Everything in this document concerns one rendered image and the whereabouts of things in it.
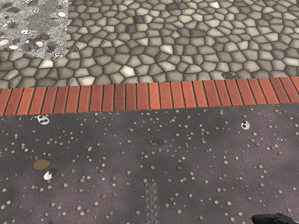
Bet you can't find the robot right hand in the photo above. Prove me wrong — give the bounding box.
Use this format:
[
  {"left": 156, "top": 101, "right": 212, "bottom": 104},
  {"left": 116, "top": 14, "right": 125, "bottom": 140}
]
[{"left": 251, "top": 213, "right": 299, "bottom": 224}]

